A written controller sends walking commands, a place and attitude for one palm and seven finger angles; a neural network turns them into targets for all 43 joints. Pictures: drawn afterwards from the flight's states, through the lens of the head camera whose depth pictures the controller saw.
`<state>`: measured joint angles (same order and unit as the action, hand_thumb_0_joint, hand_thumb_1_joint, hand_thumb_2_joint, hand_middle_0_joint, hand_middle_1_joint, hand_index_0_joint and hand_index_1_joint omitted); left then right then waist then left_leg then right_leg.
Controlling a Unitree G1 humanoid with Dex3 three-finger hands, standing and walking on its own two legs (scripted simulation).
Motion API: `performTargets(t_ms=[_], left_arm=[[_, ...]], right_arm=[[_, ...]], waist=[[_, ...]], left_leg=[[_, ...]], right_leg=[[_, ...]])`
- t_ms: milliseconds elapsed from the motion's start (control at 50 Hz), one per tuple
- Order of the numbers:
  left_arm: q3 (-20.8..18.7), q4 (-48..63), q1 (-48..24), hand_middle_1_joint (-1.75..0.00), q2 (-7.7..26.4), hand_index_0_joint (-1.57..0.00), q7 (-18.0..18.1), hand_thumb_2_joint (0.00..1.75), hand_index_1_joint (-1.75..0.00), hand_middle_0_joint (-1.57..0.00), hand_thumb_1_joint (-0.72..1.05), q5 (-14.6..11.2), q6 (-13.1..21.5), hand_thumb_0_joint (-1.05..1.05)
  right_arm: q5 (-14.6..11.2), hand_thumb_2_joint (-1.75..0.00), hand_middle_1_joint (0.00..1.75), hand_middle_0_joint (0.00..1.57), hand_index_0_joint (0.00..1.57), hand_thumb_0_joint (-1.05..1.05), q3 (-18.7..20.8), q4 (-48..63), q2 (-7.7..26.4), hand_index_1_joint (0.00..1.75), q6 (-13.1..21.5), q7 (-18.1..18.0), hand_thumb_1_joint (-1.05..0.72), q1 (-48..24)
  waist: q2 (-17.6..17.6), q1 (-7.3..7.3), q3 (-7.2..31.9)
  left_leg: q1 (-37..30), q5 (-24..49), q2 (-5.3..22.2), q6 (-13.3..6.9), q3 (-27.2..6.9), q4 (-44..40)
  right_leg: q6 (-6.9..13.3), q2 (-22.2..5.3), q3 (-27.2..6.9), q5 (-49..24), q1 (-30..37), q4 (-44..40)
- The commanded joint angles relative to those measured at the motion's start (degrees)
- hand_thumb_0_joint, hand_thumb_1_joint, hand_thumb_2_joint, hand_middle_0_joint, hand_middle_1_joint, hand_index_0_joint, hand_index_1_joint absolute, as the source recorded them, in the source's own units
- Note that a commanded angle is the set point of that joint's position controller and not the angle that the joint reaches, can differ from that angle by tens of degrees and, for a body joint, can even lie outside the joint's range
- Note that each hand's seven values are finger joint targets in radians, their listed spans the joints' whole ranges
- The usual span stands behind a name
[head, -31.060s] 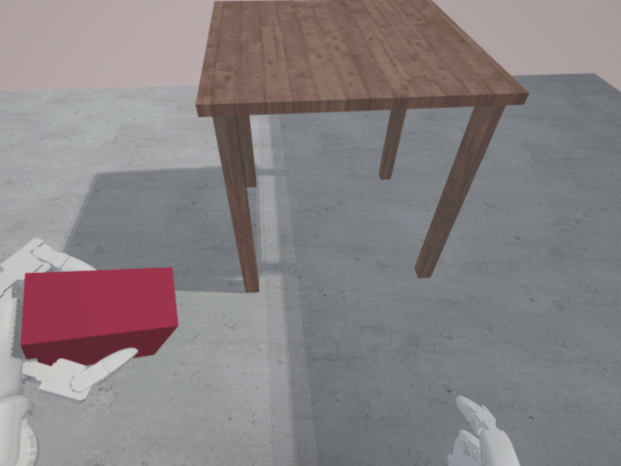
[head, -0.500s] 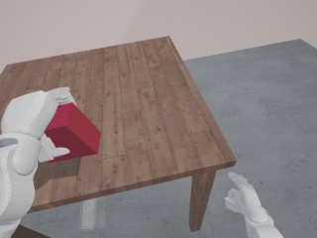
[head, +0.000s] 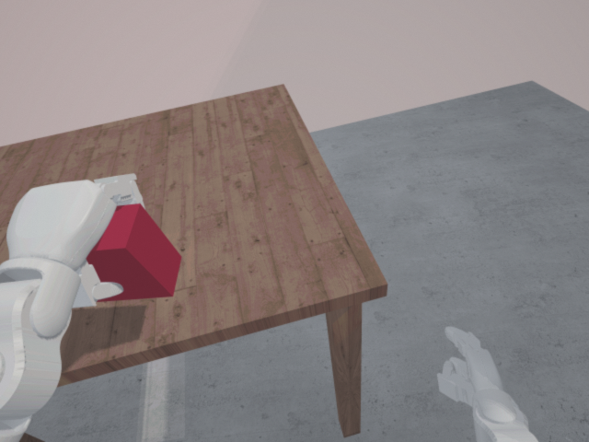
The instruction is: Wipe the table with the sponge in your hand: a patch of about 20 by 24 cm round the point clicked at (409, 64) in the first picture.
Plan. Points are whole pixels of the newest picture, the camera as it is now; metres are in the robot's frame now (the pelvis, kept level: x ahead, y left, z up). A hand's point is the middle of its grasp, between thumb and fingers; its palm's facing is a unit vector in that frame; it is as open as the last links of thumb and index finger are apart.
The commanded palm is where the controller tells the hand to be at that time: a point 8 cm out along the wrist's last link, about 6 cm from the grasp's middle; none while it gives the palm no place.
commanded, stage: turn the palm down, sponge in hand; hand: left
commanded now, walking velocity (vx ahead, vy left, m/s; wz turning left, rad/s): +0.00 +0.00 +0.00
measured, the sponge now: (116, 265) +0.24 +0.27 +0.17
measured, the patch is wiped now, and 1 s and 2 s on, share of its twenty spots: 0.00 0.00 0.00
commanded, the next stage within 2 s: move the sponge above the wiping area in 0.14 s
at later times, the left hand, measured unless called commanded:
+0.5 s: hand (106, 215) +0.26 +0.26 +0.23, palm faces +0.28 -0.01 -0.96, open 10.1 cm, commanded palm +0.21 +0.27 +0.28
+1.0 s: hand (103, 207) +0.28 +0.28 +0.22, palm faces +0.32 -0.10 -0.94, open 10.1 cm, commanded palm +0.22 +0.27 +0.26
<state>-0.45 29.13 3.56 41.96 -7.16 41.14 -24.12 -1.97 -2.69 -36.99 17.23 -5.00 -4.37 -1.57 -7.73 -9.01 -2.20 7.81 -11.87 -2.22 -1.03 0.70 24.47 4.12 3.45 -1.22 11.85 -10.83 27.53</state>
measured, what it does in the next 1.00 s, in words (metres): stands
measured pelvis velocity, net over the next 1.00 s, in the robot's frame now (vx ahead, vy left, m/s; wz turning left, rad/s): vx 0.01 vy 0.03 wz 0.00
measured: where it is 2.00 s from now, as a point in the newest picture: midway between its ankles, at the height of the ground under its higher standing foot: outside the picture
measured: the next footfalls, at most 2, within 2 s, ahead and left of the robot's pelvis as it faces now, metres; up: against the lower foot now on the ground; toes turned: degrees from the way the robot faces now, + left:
none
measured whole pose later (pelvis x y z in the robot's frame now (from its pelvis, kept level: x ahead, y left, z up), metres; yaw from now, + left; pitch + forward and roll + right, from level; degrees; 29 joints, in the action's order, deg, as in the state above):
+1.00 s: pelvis +0.01 +0.03 +0.00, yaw +0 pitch -4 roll +1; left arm 2.1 23.7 -4.5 34.7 -3.7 43.4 -28.1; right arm -3.0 -4.2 -36.7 14.1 -6.6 -2.3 -2.6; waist -7.3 -8.2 -0.7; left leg 6.1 -11.6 -3.9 -3.1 1.2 21.6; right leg 1.9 1.9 -2.4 11.6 -9.2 24.7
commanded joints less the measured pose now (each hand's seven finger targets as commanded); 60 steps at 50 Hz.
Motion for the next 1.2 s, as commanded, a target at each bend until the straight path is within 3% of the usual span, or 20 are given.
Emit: performTargets(t_ms=[0, 40, 140, 220, 240, 320, 340, 420, 440, 460, 520, 580, 640, 720, 800, 820, 840, 920, 1040, 1180], left_arm=[[-18.8, 1.5, -18.5, -1.60, 16.3, -1.20, 5.6, 1.30, -1.60, -1.20, 0.10, 0.7, -0.5, 0.00], [-16.1, -2.8, -14.6, -1.60, 11.8, -1.20, 4.4, 1.30, -1.60, -1.20, 0.10, -1.7, -1.1, 0.00], [-10.8, -3.5, -9.4, -1.60, 6.8, -1.20, 1.4, 1.30, -1.60, -1.20, 0.10, -3.5, -2.2, 0.00], [-14.7, 5.6, -14.4, -1.60, 13.9, -1.20, 2.3, 1.30, -1.60, -1.20, 0.10, -1.1, -1.8, 0.00], [-14.3, 6.5, -16.5, -1.60, 13.7, -1.20, 2.7, 1.30, -1.60, -1.20, 0.10, 0.2, -1.2, 0.00], [-22.3, 8.8, -24.7, -1.60, 25.3, -1.20, 5.7, 1.30, -1.60, -1.20, 0.10, 5.4, 0.5, 0.00], [-18.9, 9.3, -24.7, -1.60, 20.5, -1.20, 6.4, 1.30, -1.60, -1.20, 0.10, 5.2, 1.4, 0.00], [-21.6, 2.5, -20.3, -1.60, 19.9, -1.20, 8.0, 1.30, -1.60, -1.20, 0.10, 2.0, 0.2, 0.00], [-16.6, 3.1, -17.8, -1.60, 12.3, -1.20, 7.2, 1.30, -1.60, -1.20, 0.10, 0.4, 0.5, 0.00], [-18.8, 2.5, -14.3, -1.60, 14.1, -1.20, 6.7, 1.30, -1.60, -1.20, 0.10, -0.4, 0.5, 0.00], [-13.9, -2.4, -6.5, -1.60, 6.4, -1.20, 4.0, 1.30, -1.60, -1.20, 0.10, -2.2, -1.5, 0.00], [-10.8, 4.2, -3.0, -1.60, 3.5, -1.20, 2.3, 1.30, -1.60, -1.20, 0.10, -3.1, -1.8, 0.00], [-10.8, 8.8, -5.4, -1.60, 4.2, -1.20, 2.8, 1.30, -1.60, -1.20, 0.10, -1.8, -2.1, 0.00], [-13.2, 18.0, -20.5, -1.60, 12.7, -1.20, 5.2, 1.30, -1.60, -1.20, 0.10, 3.6, -2.0, 0.00], [-9.2, 12.8, -25.7, -1.60, 10.5, -1.20, 7.2, 1.30, -1.60, -1.20, 0.10, 7.3, -0.6, 0.00], [-11.2, 11.5, -26.5, -1.60, 11.9, -1.20, 7.7, 1.30, -1.60, -1.20, 0.10, 7.1, -1.6, 0.00], [-6.9, 9.1, -27.3, -1.60, 7.0, -1.20, 7.6, 1.30, -1.60, -1.20, 0.10, 6.7, -1.4, 0.00], [-6.7, 0.9, -20.5, -1.60, 3.9, -1.20, 5.8, 1.30, -1.60, -1.20, 0.10, 4.3, -4.1, 0.00], [-0.9, 4.4, -14.3, -1.60, -3.6, -1.20, 2.2, 1.30, -1.60, -1.20, 0.10, 2.2, -5.7, 0.00], [-5.9, 9.3, -26.5, -1.60, 6.7, -1.20, 5.3, 1.30, -1.60, -1.20, 0.10, 7.6, -4.2, 0.00]], right_arm=[[-0.7, -0.90, 0.30, 0.20, 0.20, 0.00, 2.1, 10.1, 3.8, 0.30, 2.7, 0.1, -0.90, -12.7], [-1.3, -0.90, 0.30, 0.20, 0.20, 0.00, 2.2, 10.3, 4.2, 0.30, 2.5, 0.4, -0.90, -12.8], [-1.8, -0.90, 0.30, 0.20, 0.20, 0.00, 1.9, 12.2, 4.7, 0.30, 2.9, 0.5, -0.90, -14.2], [-1.4, -0.90, 0.30, 0.20, 0.20, 0.00, 2.1, 13.3, 4.4, 0.30, 4.0, 0.4, -0.90, -17.5], [-0.7, -0.90, 0.30, 0.20, 0.20, 0.00, 2.3, 13.1, 4.3, 0.30, 4.1, -0.1, -0.90, -16.5], [-0.1, -0.90, 0.30, 0.20, 0.20, 0.00, 2.1, 11.9, 3.9, 0.30, 4.3, -0.7, -0.90, -16.8], [0.2, -0.90, 0.30, 0.20, 0.20, 0.00, 2.5, 11.9, 3.0, 0.30, 4.3, -0.7, -0.90, -15.1], [-0.6, -0.90, 0.30, 0.20, 0.20, 0.00, 2.8, 10.7, 3.9, 0.30, 4.7, 0.3, -0.90, -14.1], [-0.8, -0.90, 0.30, 0.20, 0.20, 0.00, 2.7, 10.6, 2.8, 0.30, 4.3, 0.4, -0.90, -13.2], [-0.9, -0.90, 0.30, 0.20, 0.20, 0.00, 3.0, 10.2, 3.5, 0.30, 3.9, 0.4, -0.90, -11.4], [-2.1, -0.90, 0.30, 0.20, 0.20, 0.00, 2.2, 11.4, 3.5, 0.30, 3.8, 1.1, -0.90, -13.9], [-1.9, -0.90, 0.30, 0.20, 0.20, 0.00, 2.3, 13.0, 4.1, 0.30, 2.7, 1.3, -0.90, -11.6], [-1.5, -0.90, 0.30, 0.20, 0.20, 0.00, 2.0, 13.4, 4.0, 0.30, 3.2, 1.1, -0.90, -12.4], [-0.8, -0.90, 0.30, 0.20, 0.20, 0.00, 1.0, 14.0, 3.0, 0.30, 3.8, 0.3, -0.90, -15.5], [0.0, -0.90, 0.30, 0.20, 0.20, 0.00, 1.5, 11.3, 2.5, 0.30, 2.9, 0.2, -0.90, -11.8], [-0.6, -0.90, 0.30, 0.20, 0.20, 0.00, 1.0, 11.6, 2.4, 0.30, 3.2, 0.6, -0.90, -14.4], [-0.2, -0.90, 0.30, 0.20, 0.20, 0.00, 1.0, 10.4, 2.0, 0.30, 2.8, 0.7, -0.90, -12.7], [-1.7, -0.90, 0.30, 0.20, 0.20, 0.00, 0.3, 10.7, 2.0, 0.30, 1.6, 1.6, -0.90, -15.7], [-1.8, -0.90, 0.30, 0.20, 0.20, 0.00, 0.3, 13.2, 3.0, 0.30, -0.1, 2.8, -0.90, -14.3], [-0.3, -0.90, 0.30, 0.20, 0.20, 0.00, 0.8, 13.0, 3.1, 0.30, -0.5, 1.9, -0.90, -13.0]], waist=[[5.9, -0.05, 10.7], [10.0, 1.12, 6.9], [10.2, 2.22, 6.5], [7.5, 0.69, 12.5], [7.3, 1.52, 14.6], [1.2, -0.59, 18.8], [1.2, 0.26, 19.4], [0.8, -1.48, 14.3], [4.7, 0.46, 14.5], [5.2, 0.17, 13.5], [8.4, 0.59, 7.3], [9.3, 1.53, 10.3], [8.7, 1.73, 13.1], [0.9, 0.72, 18.3], [-1.3, 1.50, 18.3], [-1.9, 0.28, 17.1], [0.6, 1.78, 16.3], [4.5, 0.61, 10.7], [6.0, 1.62, 12.1], [0.7, 1.29, 19.0]], left_leg=[[2.1, 6.3, 0.7, -0.4, -4.6, -2.2], [3.7, 4.6, 1.2, -0.6, -3.4, -1.3], [6.5, 1.8, 1.1, -0.5, -1.8, 1.7], [5.9, 2.9, 0.0, -0.4, -2.7, 3.9], [5.6, 3.7, 0.3, -0.8, -2.2, 4.4], [2.1, 7.4, -0.8, -0.8, -4.0, 3.7], [1.2, 9.3, -0.3, -1.0, -3.0, 3.2], [2.2, 11.6, -0.9, -0.3, -4.5, 1.1], [0.8, 11.4, 0.9, -0.7, -3.0, 0.8], [1.1, 11.0, 1.0, -0.6, -3.1, -0.2], [3.0, 9.2, 1.2, -0.6, -2.8, -0.6], [2.8, 9.4, 1.5, -0.9, -2.2, -1.9], [1.6, 9.4, 1.6, -1.3, -1.9, -1.8], [-2.0, 11.1, 0.4, -1.3, -4.0, -2.7], [-4.6, 15.0, 1.2, -0.6, -5.2, -4.4], [-3.4, 14.2, 0.7, -0.6, -6.2, -4.6], [-4.2, 14.5, 1.4, -0.4, -4.8, -4.8], [-1.5, 11.1, 1.4, 0.1, -5.2, -6.9], [-0.3, 10.7, 2.1, 0.2, -3.3, -7.4], [-2.7, 13.0, 1.4, -0.8, -4.4, -6.7]], right_leg=[[0.6, -4.4, -12.5, 1.2, 5.6, -7.9], [-0.4, -4.7, -12.3, 3.5, 3.3, -9.5], [-2.0, -7.3, -15.0, 10.1, 1.8, -11.1], [-1.0, -7.9, -19.0, 11.4, 4.7, -8.9], [-1.3, -8.3, -18.4, 9.6, 6.3, -8.0], [1.3, -6.2, -20.0, 5.5, 7.5, -6.1], [1.0, -6.2, -16.5, 0.7, 8.9, -4.6], [1.8, -4.5, -14.5, -7.1, 6.9, -3.7], [0.3, -5.1, -12.2, -8.7, 7.6, -4.2], [-0.1, -4.9, -11.6, -8.5, 7.2, -4.7], [-0.4, -4.5, -11.2, -6.2, 2.8, -6.1], [-1.8, -4.7, -6.4, -9.0, 4.8, -4.7], [-1.6, -4.4, -6.3, -7.9, 5.0, -4.2], [0.3, -2.6, -8.8, -5.7, 6.4, -3.2], [1.0, -2.1, -6.8, -7.0, 7.1, -3.7], [2.1, -1.0, -8.6, -5.9, 7.1, -3.6], [1.3, -1.9, -6.2, -7.0, 7.0, -4.0], [1.5, -1.4, -6.9, -4.3, 5.1, -6.3], [0.0, -2.1, -2.4, -6.6, 6.1, -5.6], [1.3, -1.2, -5.3, -6.7, 9.9, -4.0]])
